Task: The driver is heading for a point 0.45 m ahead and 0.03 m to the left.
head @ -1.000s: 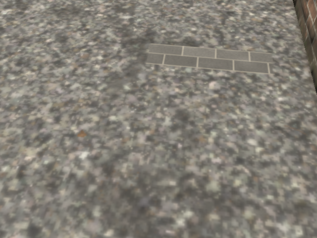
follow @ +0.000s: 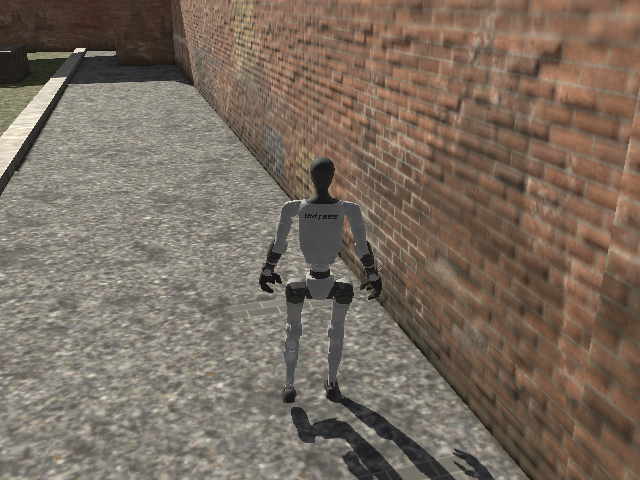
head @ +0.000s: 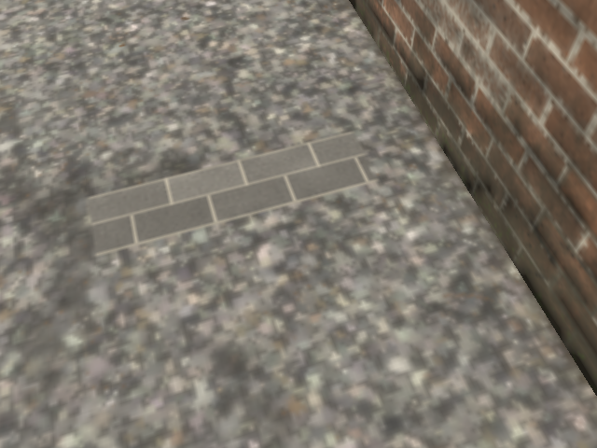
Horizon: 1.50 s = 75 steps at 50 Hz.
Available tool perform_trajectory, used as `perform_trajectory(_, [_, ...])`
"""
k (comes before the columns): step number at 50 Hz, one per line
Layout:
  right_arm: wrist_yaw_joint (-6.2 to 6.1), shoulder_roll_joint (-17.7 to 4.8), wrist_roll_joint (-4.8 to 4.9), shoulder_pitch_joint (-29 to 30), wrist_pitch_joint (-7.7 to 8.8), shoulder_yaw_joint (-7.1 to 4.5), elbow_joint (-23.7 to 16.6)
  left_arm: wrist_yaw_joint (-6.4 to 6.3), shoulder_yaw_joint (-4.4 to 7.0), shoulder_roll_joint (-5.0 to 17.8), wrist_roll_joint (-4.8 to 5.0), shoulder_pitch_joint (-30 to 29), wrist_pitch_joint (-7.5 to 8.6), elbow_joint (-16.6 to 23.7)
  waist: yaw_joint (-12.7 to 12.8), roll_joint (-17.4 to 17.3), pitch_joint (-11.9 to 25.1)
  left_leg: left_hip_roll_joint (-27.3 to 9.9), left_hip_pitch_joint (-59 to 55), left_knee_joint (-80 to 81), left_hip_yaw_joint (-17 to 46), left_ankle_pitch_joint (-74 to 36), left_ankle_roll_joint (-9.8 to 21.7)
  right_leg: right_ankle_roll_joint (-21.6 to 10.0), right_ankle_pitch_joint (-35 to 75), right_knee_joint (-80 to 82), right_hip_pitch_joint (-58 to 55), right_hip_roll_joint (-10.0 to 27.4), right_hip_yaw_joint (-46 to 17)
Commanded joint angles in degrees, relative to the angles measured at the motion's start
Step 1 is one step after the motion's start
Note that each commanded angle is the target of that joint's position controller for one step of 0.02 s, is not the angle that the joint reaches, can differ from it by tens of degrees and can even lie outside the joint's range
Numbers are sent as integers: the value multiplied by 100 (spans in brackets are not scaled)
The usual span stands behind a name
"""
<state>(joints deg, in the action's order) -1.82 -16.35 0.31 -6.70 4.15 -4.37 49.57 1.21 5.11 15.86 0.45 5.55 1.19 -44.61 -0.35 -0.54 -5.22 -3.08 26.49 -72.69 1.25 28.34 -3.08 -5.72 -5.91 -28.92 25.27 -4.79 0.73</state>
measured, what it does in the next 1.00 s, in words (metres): walks ahead: left foot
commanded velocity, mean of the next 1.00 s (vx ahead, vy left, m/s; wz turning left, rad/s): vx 0.04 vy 0.00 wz -0.17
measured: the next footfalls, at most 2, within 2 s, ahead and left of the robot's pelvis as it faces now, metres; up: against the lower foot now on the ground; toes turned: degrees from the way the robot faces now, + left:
left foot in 0.36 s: +0.16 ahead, +0.17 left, +0.00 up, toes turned -8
left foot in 1.86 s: +0.50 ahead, +0.13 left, +0.00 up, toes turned -7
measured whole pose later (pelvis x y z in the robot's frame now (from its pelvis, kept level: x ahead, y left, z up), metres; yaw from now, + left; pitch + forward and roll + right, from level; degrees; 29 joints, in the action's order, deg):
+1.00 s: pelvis +0.11 +0.05 +0.01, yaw -8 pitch -2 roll +0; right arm -0.9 -15.1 -0.9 -9.9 1.4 -2.0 53.2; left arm -1.3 1.6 14.4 -0.5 7.7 -1.1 -52.2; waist -0.8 0.0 -2.4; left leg 0.2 12.1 -29.8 0.4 16.0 -0.3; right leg -0.8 -16.0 -30.7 12.8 -3.0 -5.7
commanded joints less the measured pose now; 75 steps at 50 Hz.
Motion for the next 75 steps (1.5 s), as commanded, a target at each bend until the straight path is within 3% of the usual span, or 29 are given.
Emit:
perform_trajectory(1, [-105,-647,-70,-392,-137,-186,-340,-81,181,745,-45,20,48,475,-163,213,1337,-191,591,298,285,-400,-28,-1154,2404,998,-1283,1544,-1850])
perform_trajectory(4, [-163,-476,-108,-377,-219,-125,-448,-229,225,945,-47,117,17,464,-211,378,1458,-58,567,1094,262,-690,-173,-1093,2492,955,-1091,1416,-1723])
perform_trajectory(6, [-183,-525,-154,-324,-263,-121,-454,-276,216,993,-70,143,-56,487,-133,492,1561,-59,584,1348,290,-985,-243,-974,1953,955,-1120,1402,-1755])
perform_trajectory(11, [-147,-496,-75,153,-297,-69,-632,-357,92,792,-115,154,-181,458,89,721,1222,-91,422,2324,328,-1344,-254,-749,51,1060,-977,1263,-1885])
perform_trajectory(14, [-76,-506,-55,154,-224,-41,-626,-338,28,734,-175,170,-216,428,147,806,1151,4,-100,3017,209,-1120,-208,-731,255,847,-1004,1283,-1947])
perform_trajectory(16, [-6,-457,-57,-25,-157,-21,-560,-311,-49,629,-152,132,-239,416,21,761,1158,109,-658,3895,67,-1296,-92,-611,678,527,-1050,1252,-1961])
perform_trajectory(17, [38,-417,-84,-171,-121,-4,-498,-305,-98,546,-118,173,-249,387,-108,675,1121,141,-1131,4750,12,-2002,16,-426,745,366,-981,1122,-1901])
perform_trajectory(18, [58,-635,-160,-246,-97,-32,-482,-308,-135,463,-139,409,-225,350,-44,427,1149,-215,-1651,4989,324,-2822,175,-142,411,163,-792,916,-1808])
perform_trajectory(19, [44,-1057,-261,-279,-102,-94,-545,-301,-155,377,-223,674,-179,371,228,-475,1251,-1034,-2078,4852,1034,-4373,576,148,-540,-519,-433,413,-1296])
perform_trajectory(20, [60,-965,-320,-8,-133,-67,-495,-279,-131,411,-167,762,-143,402,443,-1337,1186,-1421,-1684,4966,1539,-4489,1274,368,-1534,-552,-404,114,-794])
perform_trajectory(21, [82,-598,-238,198,-129,14,-563,-268,-98,648,-180,583,-136,360,341,-1159,1166,-1334,-1439,5077,1536,-4000,1354,483,-1383,-449,-757,307,-742])
perform_trajectory(23, [100,-669,-145,94,-133,-7,-495,-259,-86,606,-150,187,-226,370,151,-903,1102,-709,-1364,4938,980,-2943,837,451,-598,-201,-1065,325,-729])
perform_trajectory(24, [100,-678,-128,71,-119,1,-485,-242,-91,606,-169,136,-296,399,113,-791,985,-582,-1188,4931,846,-2407,690,406,-260,-66,-1191,407,-813])
perform_trajectory(26, [96,-693,-154,-49,-113,4,-454,-202,-96,590,-107,148,-320,344,42,-358,806,-248,-1177,4760,426,-1978,416,212,-35,37,-1134,484,-941])
perform_trajectory(29, [67,-559,-133,-167,-134,40,-413,-195,-119,537,-129,110,-258,259,-54,-52,796,-109,-1373,4540,240,-2144,365,161,63,171,-1039,582,-1081])
perform_trajectory(34, [66,-549,-134,-185,-185,57,-346,-209,-145,519,-126,110,-197,102,-82,183,780,-58,-1513,4484,208,-2241,386,226,120,221,-1062,612,-1125])
perform_trajectory(42, [95,-549,-127,-199,-198,84,-117,-253,-171,570,-109,129,-178,-213,-41,129,660,0,-1511,4624,197,-2155,375,273,110,273,-1214,621,-1102])
perform_trajectory(60, [39,-521,-112,-464,-234,154,404,-289,-254,555,-80,92,-143,-959,-17,71,484,88,-1472,4866,182,-1830,404,355,-163,450,-1249,554,-936])
perform_trajectory(61, [38,-484,-109,-578,-242,164,474,-290,-264,527,-75,200,-149,-1046,-14,78,598,148,-1500,4905,134,-1225,424,343,-785,489,-1280,493,-878])
perform_trajectory(63, [14,-597,-36,-592,-258,122,468,-302,-217,654,5,270,-151,-1099,7,6,289,222,-1165,4906,195,663,624,207,-2781,356,-871,320,-746])
perform_trajectory(65, [7,-642,16,-671,-172,114,424,-293,-220,636,51,225,-30,-1046,-16,-114,-127,-36,-918,5121,658,1498,891,101,-3313,238,-393,392,-784])
perform_trajectory(67, [25,-787,58,-1021,-36,49,507,-238,-238,500,83,70,169,-975,-125,-379,-130,-538,-1330,5468,1441,1546,1204,145,-2638,-232,-5,379,-593])
perform_trajectory(69, [45,-1016,69,-1180,15,-39,541,-162,-273,343,119,-92,318,-883,-125,-842,-93,-1292,-1594,6103,2472,1602,1583,209,-1738,-875,168,365,-164])
perform_trajectory(70, [52,-985,68,-1092,16,-32,480,-135,-265,383,117,-77,358,-890,-75,-794,-100,-1358,-1379,6198,2522,1434,1611,160,-1676,-902,-67,446,-167])
perform_trajectory(72, [96,-928,98,-597,-8,-4,270,-99,-260,343,127,522,400,-1112,319,-844,-80,-995,-656,5973,1878,1021,1349,5,-1724,-101,-1217,419,-57])
perform_trajectory(73, [114,-796,106,-329,-25,32,130,-105,-206,469,120,1049,402,-1351,534,-667,-21,-612,-162,5527,1362,562,1106,-26,-1499,305,-2040,473,-256])
perform_trajectory(74, [129,-487,103,-21,15,119,-70,-131,-106,803,95,1670,410,-1567,725,158,29,15,585,4283,476,-176,742,-277,-2078,844,-2688,1025,-1382])
perform_trajectory(75, [142,-284,68,79,144,168,-325,-110,26,1308,99,2215,403,-1690,775,1486,175,509,1523,2688,-314,-467,452,-808,-2321,1565,-3458,1987,-3178])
